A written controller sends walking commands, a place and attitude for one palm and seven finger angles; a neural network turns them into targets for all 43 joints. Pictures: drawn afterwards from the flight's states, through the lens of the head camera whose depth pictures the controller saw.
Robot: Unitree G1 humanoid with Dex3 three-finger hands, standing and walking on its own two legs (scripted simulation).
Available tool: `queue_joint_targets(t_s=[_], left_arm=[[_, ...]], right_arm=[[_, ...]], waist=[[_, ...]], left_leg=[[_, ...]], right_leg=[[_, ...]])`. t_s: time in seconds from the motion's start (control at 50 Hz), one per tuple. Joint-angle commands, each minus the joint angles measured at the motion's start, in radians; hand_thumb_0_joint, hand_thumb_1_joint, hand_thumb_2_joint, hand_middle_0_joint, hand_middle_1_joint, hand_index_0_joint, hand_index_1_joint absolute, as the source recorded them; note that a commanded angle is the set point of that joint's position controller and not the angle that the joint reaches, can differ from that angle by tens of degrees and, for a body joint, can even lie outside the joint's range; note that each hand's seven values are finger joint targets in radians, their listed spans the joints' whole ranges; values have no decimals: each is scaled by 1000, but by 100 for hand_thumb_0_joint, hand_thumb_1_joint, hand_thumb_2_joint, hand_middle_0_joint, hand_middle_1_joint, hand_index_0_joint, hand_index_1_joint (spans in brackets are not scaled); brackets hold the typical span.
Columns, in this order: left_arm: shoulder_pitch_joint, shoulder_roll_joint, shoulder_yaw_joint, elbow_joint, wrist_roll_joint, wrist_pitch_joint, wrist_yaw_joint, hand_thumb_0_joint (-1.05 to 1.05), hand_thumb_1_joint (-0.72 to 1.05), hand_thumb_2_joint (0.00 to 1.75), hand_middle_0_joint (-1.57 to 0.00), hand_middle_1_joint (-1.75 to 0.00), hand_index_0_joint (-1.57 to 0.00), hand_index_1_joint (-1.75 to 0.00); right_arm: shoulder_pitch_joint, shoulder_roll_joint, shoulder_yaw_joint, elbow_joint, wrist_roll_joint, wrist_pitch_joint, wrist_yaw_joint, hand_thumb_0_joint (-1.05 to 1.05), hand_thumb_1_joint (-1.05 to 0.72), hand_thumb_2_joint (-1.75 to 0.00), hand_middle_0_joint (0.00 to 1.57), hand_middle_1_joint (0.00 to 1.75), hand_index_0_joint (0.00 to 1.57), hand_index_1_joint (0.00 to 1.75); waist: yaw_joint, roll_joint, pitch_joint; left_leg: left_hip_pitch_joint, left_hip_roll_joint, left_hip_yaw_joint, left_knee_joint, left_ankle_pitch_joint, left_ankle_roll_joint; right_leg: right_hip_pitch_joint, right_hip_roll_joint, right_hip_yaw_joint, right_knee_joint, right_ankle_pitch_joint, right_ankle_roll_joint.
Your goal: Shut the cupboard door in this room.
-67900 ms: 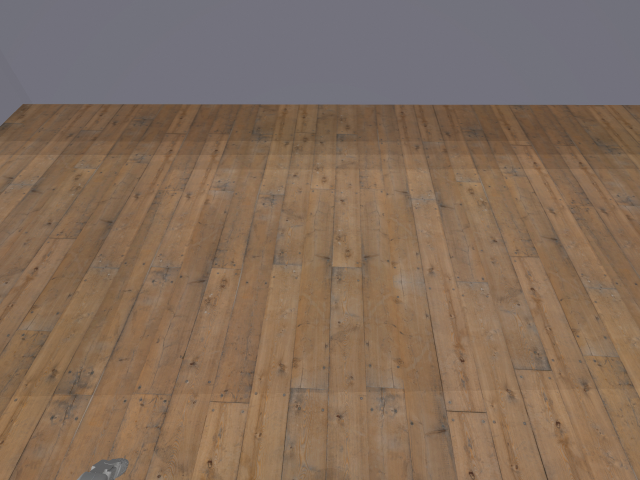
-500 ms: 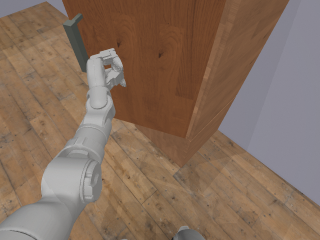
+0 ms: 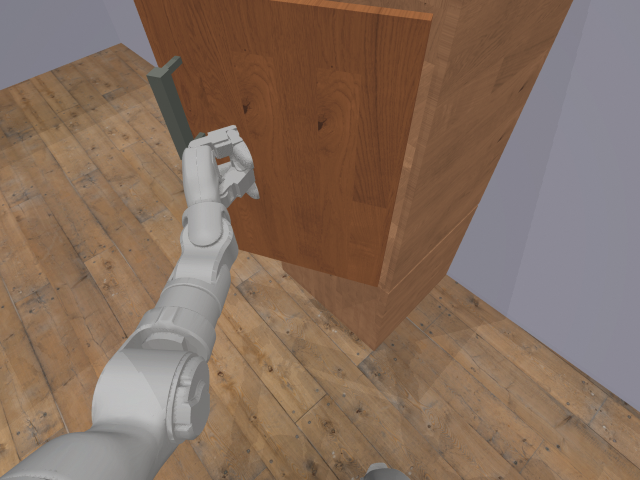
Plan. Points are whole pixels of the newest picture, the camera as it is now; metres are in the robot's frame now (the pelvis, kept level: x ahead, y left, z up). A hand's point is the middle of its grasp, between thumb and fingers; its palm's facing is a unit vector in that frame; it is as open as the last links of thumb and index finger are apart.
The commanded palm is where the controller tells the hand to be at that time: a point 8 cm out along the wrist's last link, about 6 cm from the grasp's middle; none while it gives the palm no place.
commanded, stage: draw the hand back to the body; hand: left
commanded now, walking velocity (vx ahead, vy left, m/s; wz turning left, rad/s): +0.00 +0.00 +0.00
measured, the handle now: (182, 111) +0.65 +0.18 +0.10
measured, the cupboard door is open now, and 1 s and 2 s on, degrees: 27 27 27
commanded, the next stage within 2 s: step back with the hand held close in 1.42 s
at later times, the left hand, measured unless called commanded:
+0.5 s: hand (131, 267) +0.32 +0.16 +0.16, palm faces +0.13 -0.98 -0.18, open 3.1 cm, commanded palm +0.28 +0.22 +0.17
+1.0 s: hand out of the picture +0.22 +0.28 +0.19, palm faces +0.46 -0.80 -0.39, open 5.8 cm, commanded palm +0.16 +0.32 +0.21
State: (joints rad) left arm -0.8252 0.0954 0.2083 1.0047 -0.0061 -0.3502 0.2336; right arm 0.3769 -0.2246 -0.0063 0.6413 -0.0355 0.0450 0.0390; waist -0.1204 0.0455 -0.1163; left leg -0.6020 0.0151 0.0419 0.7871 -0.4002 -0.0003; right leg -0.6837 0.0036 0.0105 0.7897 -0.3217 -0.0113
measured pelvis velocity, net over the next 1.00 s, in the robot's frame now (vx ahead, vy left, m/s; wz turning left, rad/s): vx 0.03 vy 0.02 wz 0.05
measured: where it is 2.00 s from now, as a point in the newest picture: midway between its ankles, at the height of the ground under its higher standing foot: outside the picture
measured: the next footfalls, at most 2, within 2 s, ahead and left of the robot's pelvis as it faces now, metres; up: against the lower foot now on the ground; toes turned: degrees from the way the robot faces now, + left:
none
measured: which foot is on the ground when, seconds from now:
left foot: down 0.00-1.00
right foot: down 0.00-1.00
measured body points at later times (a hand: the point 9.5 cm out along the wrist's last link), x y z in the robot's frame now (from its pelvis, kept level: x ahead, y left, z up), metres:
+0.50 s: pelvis +0.01 +0.00 +0.03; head -0.01 -0.02 +0.48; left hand +0.30 +0.21 +0.17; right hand +0.20 -0.23 -0.04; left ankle -0.01 +0.12 -0.70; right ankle +0.03 -0.11 -0.70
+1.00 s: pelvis +0.03 +0.02 +0.04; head +0.00 -0.02 +0.49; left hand +0.19 +0.32 +0.21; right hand +0.21 -0.19 -0.06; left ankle -0.01 +0.12 -0.70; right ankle +0.03 -0.11 -0.70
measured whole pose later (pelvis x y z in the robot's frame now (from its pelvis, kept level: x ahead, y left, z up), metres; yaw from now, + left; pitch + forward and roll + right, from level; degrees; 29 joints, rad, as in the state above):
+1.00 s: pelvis +0.03 +0.02 +0.04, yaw +3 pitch -4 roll +0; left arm 0.40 0.33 0.30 -0.32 -0.07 -0.03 0.09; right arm 0.23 -0.22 0.03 0.62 0.01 -0.02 -0.07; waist 0.06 0.08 -0.01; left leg -0.06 -0.01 0.00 0.41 -0.28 0.02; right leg -0.12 -0.02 -0.03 0.41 -0.23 0.01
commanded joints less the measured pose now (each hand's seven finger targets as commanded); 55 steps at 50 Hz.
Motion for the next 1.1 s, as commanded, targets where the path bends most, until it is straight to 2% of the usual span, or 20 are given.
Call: queue_joint_targets(t_s=[0.0, 0.04, 0.08, 0.12, 0.16, 0.18, 0.24, 0.32, 0.34, 0.36, 0.42, 0.44, 0.56, 0.64, 0.72, 0.82, 0.86, 0.9, 1.02, 1.08], left_arm=[[-242, 184, 16, -427, -52, -34, -48, 0, 90, 90, -130, -150, -130, -150], [-210, 187, -3, -545, -70, -27, -73, 0, 90, 90, -130, -150, -130, -150], [-164, 139, -66, -655, -81, -13, -100, 0, 90, 90, -130, -150, -130, -150], [-101, 131, -86, -681, -97, 24, -126, 0, 90, 90, -130, -150, -130, -150], [-32, 157, -70, -714, -114, 66, -148, 0, 90, 90, -130, -150, -130, -150], [10, 166, -59, -752, -122, 84, -158, 0, 90, 90, -130, -150, -130, -150], [106, 158, -70, -853, -144, 133, -188, 0, 90, 90, -127, -147, -127, -147], [250, 175, -59, -948, -166, 200, -225, 0, 90, 90, -116, -135, -116, -135], [315, 247, -119, -989, -88, 192, -206, 0, 90, 90, -113, -132, -113, -132], [359, 246, -98, -1009, -88, 196, -196, 0, 90, 90, -111, -129, -111, -129], [429, 255, -107, -1112, -74, 213, -189, 0, 90, 90, -102, -120, -102, -120], [452, 267, -92, -1124, -72, 222, -185, 0, 90, 90, -100, -117, -100, -117], [559, 287, -69, -1295, -59, 249, -169, 0, 90, 90, -83, -99, -83, -99], [693, 295, -47, -1380, -56, 262, -162, 0, 90, 90, -72, -87, -72, -87], [838, 337, 28, -1419, -60, 270, -156, 0, 90, 90, -61, -75, -61, -75], [979, 388, 125, -1507, -61, 260, -147, 0, 90, 90, -47, -60, -47, -60], [1031, 401, 157, -1522, -65, 259, -144, 0, 90, 90, -42, -54, -42, -54], [1070, 418, 183, -1562, -64, 251, -140, 0, 90, 90, -36, -48, -36, -48], [1211, 473, 297, -1595, -69, 233, -123, 0, 90, 90, -20, -30, -20, -30], [1161, 411, 221, -1573, -61, 234, -125, 0, 90, 90, -20, -30, -20, -30]], right_arm=[[20, -144, -58, -149, 27, -32, -25, 0, -90, -90, 20, 30, 20, 30], [-5, -142, -59, -154, 38, -44, -35, 0, -90, -90, 20, 30, 20, 30], [-26, -137, -57, -159, 47, -61, -43, 0, -90, -90, 20, 30, 20, 30], [-55, -136, -53, -150, 58, -76, -52, 0, -90, -90, 20, 30, 20, 30], [-87, -137, -49, -153, 66, -85, -62, 0, -90, -90, 20, 30, 20, 30], [-101, -136, -46, -160, 69, -89, -69, 0, -90, -90, 20, 30, 20, 30], [-154, -127, -36, -178, 80, -106, -79, 0, -90, -90, 20, 30, 20, 30], [-214, -125, -19, -203, 90, -112, -90, 0, -90, -90, 20, 30, 20, 30], [-239, -104, -19, -201, 84, -97, -102, 0, -90, -90, 20, 30, 20, 30], [-251, -103, -16, -209, 80, -90, -110, 0, -90, -90, 20, 30, 20, 30], [-287, -94, 2, -214, 78, -74, -123, 0, -90, -90, 20, 30, 20, 30], [-289, -93, 4, -213, 75, -72, -126, 0, -90, -90, 20, 30, 20, 30], [-310, -86, 21, -220, 61, -76, -130, 0, -90, -90, 20, 30, 20, 30], [-312, -85, 25, -218, 49, -89, -125, 0, -90, -90, 20, 30, 20, 30], [-319, -88, 22, -216, 44, -90, -123, 0, -90, -90, 20, 30, 20, 30], [-322, -84, 14, -211, 42, -102, -119, 0, -90, -90, 20, 30, 20, 30], [-321, -85, 9, -210, 42, -110, -119, 0, -90, -90, 20, 30, 20, 30], [-321, -87, 5, -207, 45, -120, -118, 0, -90, -90, 20, 30, 20, 30], [-308, -90, -9, -194, 51, -156, -123, 0, -90, -90, 20, 30, 20, 30], [-301, -103, -13, -178, 49, -173, -126, 0, -90, -90, 20, 30, 20, 30]], waist=[[63, -135, -380], [63, -122, -369], [58, -85, -335], [56, -63, -259], [68, -91, -224], [87, -68, -220], [108, -58, -207], [127, -90, -139], [113, -129, -94], [118, -140, -71], [124, -58, -41], [125, -74, -25], [133, 15, -23], [143, 16, -24], [158, -22, 6], [175, 9, -16], [178, -15, 10], [180, 20, 12], [195, 19, 38], [172, 17, 97]], left_leg=[[115, -35, 16, -133, 240, 24], [154, -31, 18, -150, 239, 27], [203, -27, 14, -169, 240, 28], [216, -26, 13, -195, 191, 29], [222, -30, 14, -219, 146, 32], [236, -34, 16, -229, 148, 32], [275, -34, 12, -258, 168, 31], [297, -33, 4, -289, 176, 31], [318, -36, -2, -331, 174, 37], [327, -33, -5, -344, 176, 39], [391, -29, -11, -378, 207, 37], [404, -26, -14, -388, 215, 37], [481, -22, -29, -432, 282, 28], [507, -18, -40, -442, 356, 21], [488, -15, -41, -444, 393, 19], [484, -13, -43, -434, 449, 12], [473, -11, -43, -432, 447, 12], [471, -10, -43, -434, 443, 11], [447, -5, -42, -434, 422, 8], [446, -6, -38, -440, 369, 13]], right_leg=[[441, 17, -15, -142, 353, -6], [457, 19, -15, -161, 346, -5], [444, 20, -25, -179, 324, -6], [415, 19, -26, -214, 259, -4], [424, 14, -19, -253, 184, -1], [441, 12, -16, -265, 174, -3], [465, 6, -24, -275, 185, -6], [489, -1, -32, -297, 190, -4], [503, -21, 4, -344, 149, 6], [513, -23, 0, -360, 134, 7], [538, -21, -13, -381, 164, 0], [539, -17, -18, -389, 171, 0], [592, -11, -39, -412, 226, -10], [626, -10, -51, -413, 288, -10], [649, -12, -54, -416, 318, -7], [676, -17, -57, -405, 347, -6], [661, -16, -61, -405, 340, -2], [662, -19, -59, -406, 324, -2], [646, -15, -62, -402, 290, -1], [589, -18, -62, -416, 238, 3]])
